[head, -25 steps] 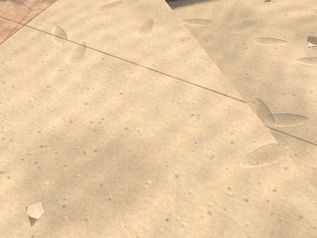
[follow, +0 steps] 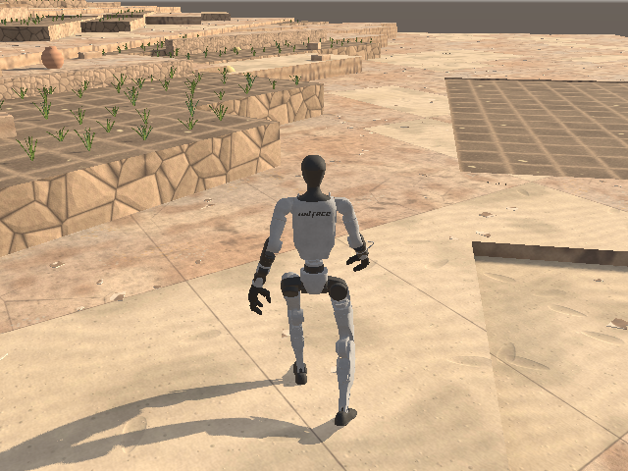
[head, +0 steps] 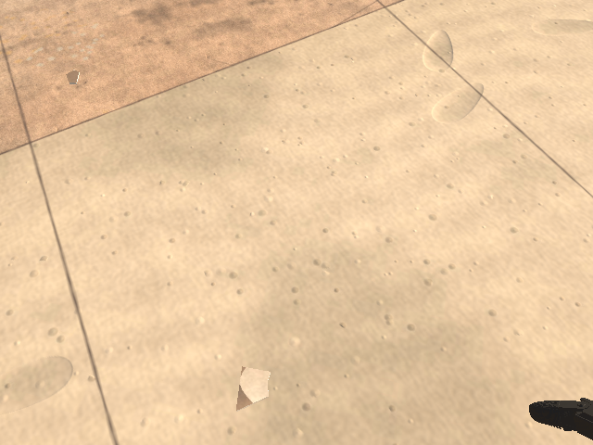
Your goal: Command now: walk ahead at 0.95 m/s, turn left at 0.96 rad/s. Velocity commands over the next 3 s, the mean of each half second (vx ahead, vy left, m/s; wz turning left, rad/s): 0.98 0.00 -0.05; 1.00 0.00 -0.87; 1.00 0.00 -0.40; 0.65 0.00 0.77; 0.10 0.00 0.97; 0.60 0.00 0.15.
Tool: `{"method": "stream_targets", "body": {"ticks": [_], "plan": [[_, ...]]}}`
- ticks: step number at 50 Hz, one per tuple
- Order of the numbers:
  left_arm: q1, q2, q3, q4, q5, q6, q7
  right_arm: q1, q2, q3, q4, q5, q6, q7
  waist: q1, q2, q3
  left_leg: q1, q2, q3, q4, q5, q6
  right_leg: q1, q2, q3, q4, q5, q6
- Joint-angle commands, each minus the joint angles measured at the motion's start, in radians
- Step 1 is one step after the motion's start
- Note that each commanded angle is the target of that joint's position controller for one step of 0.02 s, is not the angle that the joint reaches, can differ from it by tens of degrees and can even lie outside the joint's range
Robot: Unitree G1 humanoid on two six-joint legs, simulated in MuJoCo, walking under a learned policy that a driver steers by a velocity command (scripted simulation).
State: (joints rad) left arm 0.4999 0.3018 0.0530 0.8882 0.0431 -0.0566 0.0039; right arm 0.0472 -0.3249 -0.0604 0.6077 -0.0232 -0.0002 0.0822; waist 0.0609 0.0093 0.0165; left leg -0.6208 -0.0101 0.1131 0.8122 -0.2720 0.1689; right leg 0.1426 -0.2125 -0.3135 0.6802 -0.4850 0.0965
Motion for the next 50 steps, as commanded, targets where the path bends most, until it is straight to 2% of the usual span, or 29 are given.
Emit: {"method": "stream_targets", "body": {"ticks": [1, 2, 3, 4, 5, 7, 9, 12, 16, 19, 21, 22, 23, 24, 25, 26, 27, 30, 34, 37, 40, 42, 43, 44, 45, 46, 47, 48, 50], "plan": [[-0.204, 0.103, 0.009, -0.255, -0.004, -0.054, -0.032, 0.430, -0.348, -0.114, 0.041, 0.012, 0.009, -0.054, -0.224, 0.192, -0.391, 1.079, 0.260, -0.906, -0.473, -0.448, 0.216, -0.959, 0.195, 0.249, 0.881, 0.018, -0.053], [-0.349, 0.137, 0.010, -0.299, -0.006, -0.068, -0.028, 0.447, -0.325, -0.108, 0.069, -0.002, 0.012, -0.062, -0.243, 0.069, -0.278, 1.053, 0.249, -0.841, -0.517, -0.298, 0.175, -1.075, 0.144, 0.355, 0.877, 0.139, -0.077], [-0.298, 0.102, -0.005, -0.276, -0.021, -0.076, -0.020, 0.428, -0.271, -0.095, 0.093, -0.006, 0.001, -0.076, -0.192, 0.041, -0.172, 0.917, 0.264, -0.736, -0.516, -0.142, 0.158, -1.057, 0.100, 0.336, 0.823, 0.186, -0.091], [-0.244, 0.093, -0.011, -0.236, -0.016, -0.071, -0.015, 0.362, -0.200, -0.073, 0.086, -0.014, -0.015, -0.083, -0.130, -0.039, -0.105, 0.744, 0.227, -0.612, -0.504, -0.058, 0.115, -0.967, 0.051, 0.337, 0.738, 0.216, -0.099], [-0.180, 0.083, -0.015, -0.215, -0.003, -0.054, -0.018, 0.295, -0.149, -0.051, 0.078, -0.013, -0.029, -0.085, -0.069, -0.039, -0.076, 0.612, 0.196, -0.529, -0.515, -0.016, 0.104, -0.883, 0.033, 0.346, 0.688, 0.216, -0.105], [-0.130, 0.070, -0.017, -0.178, 0.004, -0.010, -0.032, 0.258, -0.077, -0.020, 0.080, -0.002, -0.062, -0.074, -0.023, -0.011, -0.034, 0.467, 0.157, -0.423, -0.572, 0.067, 0.094, -0.799, 0.013, 0.347, 0.617, 0.203, -0.109], [-0.214, 0.050, -0.021, -0.194, -0.009, 0.014, -0.040, 0.295, -0.076, -0.016, 0.116, 0.010, -0.092, -0.061, -0.029, 0.001, 0.056, 0.430, 0.130, -0.306, -0.647, 0.219, 0.059, -0.865, 0.017, 0.311, 0.528, 0.268, -0.121], [-0.352, 0.029, -0.031, -0.226, -0.037, 0.007, -0.048, 0.317, -0.059, -0.006, 0.142, 0.010, -0.116, -0.049, -0.058, 0.013, 0.139, 0.436, 0.070, -0.129, -0.717, 0.457, -0.009, -0.891, 0.065, 0.277, 0.302, 0.462, -0.153], [-0.387, 0.009, -0.038, -0.216, -0.051, -0.006, -0.072, 0.328, -0.078, 0.005, 0.172, 0.019, -0.145, -0.068, -0.054, 0.010, 0.107, 0.538, 0.106, 0.012, -0.797, 0.826, -0.094, -0.717, 0.173, 0.198, 0.029, 0.715, -0.217], [-0.273, 0.069, -0.020, -0.159, -0.043, 0.005, -0.066, 0.305, -0.138, -0.011, 0.174, -0.002, -0.131, -0.103, 0.017, 0.090, -0.011, 0.732, 0.149, 0.058, -0.606, 1.363, -0.151, -0.562, 0.291, 0.127, -0.003, 0.646, -0.239], [0.041, 0.150, 0.017, -0.065, -0.043, 0.016, -0.053, 0.228, -0.183, -0.029, 0.155, -0.033, -0.090, -0.127, 0.182, 0.114, -0.141, 0.720, 0.174, 0.058, -0.169, 1.576, -0.166, -0.285, 0.359, 0.132, 0.022, 0.482, -0.275], [0.260, 0.190, 0.044, -0.008, -0.043, 0.023, -0.042, 0.128, -0.201, -0.037, 0.135, -0.032, -0.072, -0.132, 0.319, 0.075, -0.172, 0.595, 0.136, 0.069, 0.260, 1.431, -0.165, -0.107, 0.306, 0.223, -0.077, 0.435, -0.343], [0.269, 0.182, 0.050, 0.029, -0.049, 0.036, -0.027, 0.055, -0.069, -0.001, 0.121, -0.038, -0.085, -0.108, 0.275, -0.107, -0.075, 0.277, -0.043, 0.046, 0.700, 0.375, -0.139, -0.018, 0.260, 0.328, -0.030, 0.354, -0.363], [0.098, 0.226, 0.055, -0.014, -0.021, 0.037, -0.022, 0.186, 0.072, 0.038, 0.029, -0.001, -0.103, -0.089, 0.031, -0.402, -0.131, -0.199, -0.149, -0.117, 1.021, -0.248, -0.201, 0.199, 0.072, 0.864, -0.100, 0.397, -0.562], [0.023, 0.204, 0.059, -0.065, -0.026, 0.034, -0.023, 0.216, 0.017, 0.057, 0.000, -0.009, -0.130, -0.086, 0.031, -0.233, -0.231, -0.266, -0.095, -0.251, 0.950, -0.181, -0.169, 0.212, -0.028, 1.167, -0.374, 0.098, -0.604], [-0.018, 0.145, 0.052, -0.075, -0.031, 0.030, -0.018, 0.157, -0.049, 0.053, 0.009, -0.023, -0.144, -0.078, 0.010, -0.005, -0.128, -0.222, -0.027, -0.270, 0.809, -0.073, -0.142, 0.044, -0.020, 1.142, -0.471, -0.067, -0.543], [-0.052, 0.110, 0.043, -0.067, -0.031, 0.027, -0.019, 0.128, -0.060, 0.052, 0.010, -0.034, -0.143, -0.076, -0.041, 0.110, -0.031, -0.154, 0.016, -0.247, 0.682, -0.032, -0.137, -0.150, 0.015, 1.057, -0.495, -0.056, -0.483], [-0.077, 0.113, 0.031, -0.060, -0.034, -0.015, -0.012, 0.103, -0.026, 0.075, -0.009, -0.062, -0.073, -0.075, -0.111, 0.105, 0.087, -0.017, 0.090, -0.208, 0.455, -0.062, -0.192, -0.493, 0.139, 0.836, -0.519, 0.110, -0.445], [-0.063, 0.137, 0.047, -0.070, -0.047, -0.034, -0.018, -0.113, 0.004, 0.097, -0.097, -0.023, -0.069, -0.063, -0.025, 0.013, 0.117, 0.106, 0.101, -0.127, 0.017, 0.240, -0.233, -0.599, 0.234, 0.694, -0.561, 0.358, -0.396], [-0.009, 0.160, 0.063, -0.061, -0.057, -0.031, -0.027, -0.178, 0.011, 0.097, -0.118, -0.006, -0.074, -0.064, 0.052, -0.040, 0.060, 0.148, 0.045, -0.101, -0.172, 0.395, -0.219, -0.436, 0.229, 0.699, -0.503, 0.585, -0.342], [-0.020, 0.177, 0.074, -0.067, -0.049, -0.026, -0.015, -0.165, -0.022, 0.084, -0.122, -0.005, -0.085, -0.072, 0.045, -0.071, 0.017, 0.228, 0.007, -0.124, -0.317, 0.347, -0.201, -0.290, 0.207, 0.726, -0.390, 0.747, -0.297], [-0.068, 0.233, 0.086, -0.081, -0.039, -0.029, -0.014, 0.041, -0.107, 0.044, -0.065, 0.001, -0.095, -0.092, -0.065, -0.064, -0.127, 0.469, -0.031, -0.132, -0.329, 0.190, -0.177, -0.241, 0.215, 0.717, -0.127, 0.977, -0.255], [-0.135, 0.241, 0.087, -0.099, -0.036, -0.037, -0.018, 0.254, -0.153, 0.019, -0.015, -0.001, -0.101, -0.107, -0.191, -0.058, -0.228, 0.707, 0.028, -0.166, -0.294, 0.122, -0.158, -0.347, 0.247, 0.696, 0.108, 0.913, -0.236], [-0.165, 0.122, 0.054, -0.132, -0.032, -0.051, -0.016, 0.498, -0.227, -0.013, 0.023, -0.027, -0.103, -0.129, -0.272, 0.061, -0.375, 0.951, 0.249, -0.374, -0.283, -0.254, -0.133, -0.501, 0.290, 0.616, 0.439, 0.533, -0.244], [-0.043, -0.007, 0.012, -0.201, -0.089, -0.049, -0.019, 0.412, -0.302, -0.030, 0.014, -0.057, -0.098, -0.122, -0.128, 0.447, -0.510, 1.128, 0.525, -0.990, -0.516, -0.494, -0.018, -0.802, 0.382, 0.496, 0.711, -0.023, -0.203], [-0.090, 0.079, 0.009, -0.168, -0.059, -0.026, -0.006, 0.300, -0.216, -0.035, -0.002, -0.048, -0.085, -0.114, -0.128, 0.286, -0.377, 1.003, 0.479, -1.017, -0.566, -0.686, 0.004, -0.941, 0.270, 0.449, 0.777, 0.089, -0.221], [-0.198, 0.124, 0.021, -0.166, -0.033, -0.013, -0.013, 0.245, -0.114, -0.012, -0.007, -0.036, -0.081, -0.110, -0.147, 0.130, -0.229, 0.865, 0.413, -0.795, -0.549, -0.543, -0.021, -0.951, 0.225, 0.418, 0.734, 0.176, -0.217], [-0.251, 0.121, 0.024, -0.173, -0.023, -0.006, -0.026, 0.245, -0.070, -0.001, 0.022, -0.036, -0.079, -0.104, -0.139, 0.025, -0.133, 0.742, 0.369, -0.624, -0.547, -0.301, -0.038, -0.926, 0.192, 0.406, 0.683, 0.213, -0.209], [-0.307, 0.070, 0.013, -0.212, -0.003, 0.018, -0.058, 0.312, -0.041, 0.009, 0.099, -0.030, -0.090, -0.103, -0.110, 0.069, -0.049, 0.630, 0.307, -0.408, -0.567, -0.060, -0.074, -0.911, 0.144, 0.404, 0.639, 0.218, -0.201]]}}
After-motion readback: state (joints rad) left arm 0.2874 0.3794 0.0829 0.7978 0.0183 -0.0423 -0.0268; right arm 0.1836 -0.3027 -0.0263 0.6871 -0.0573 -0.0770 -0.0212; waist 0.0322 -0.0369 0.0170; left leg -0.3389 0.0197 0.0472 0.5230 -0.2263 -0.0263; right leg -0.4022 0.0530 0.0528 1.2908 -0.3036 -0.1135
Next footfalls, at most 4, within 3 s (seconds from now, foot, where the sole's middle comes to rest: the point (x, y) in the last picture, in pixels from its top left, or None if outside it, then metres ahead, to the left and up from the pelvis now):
0.44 right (322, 368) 0.62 0.01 -0.73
0.88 left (290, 214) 1.07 0.12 -0.73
1.32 right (433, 165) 1.28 -0.29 -0.73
1.74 left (472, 75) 1.72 -0.47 -0.73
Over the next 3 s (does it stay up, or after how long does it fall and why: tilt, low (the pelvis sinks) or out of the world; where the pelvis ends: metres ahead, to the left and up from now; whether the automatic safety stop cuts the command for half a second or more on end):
stays up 1.84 -0.49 0.04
